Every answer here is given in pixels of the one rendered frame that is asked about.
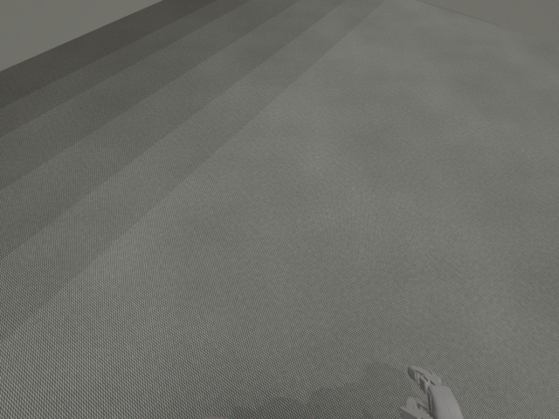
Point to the right robot hand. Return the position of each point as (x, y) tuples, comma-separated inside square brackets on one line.
[(442, 403)]

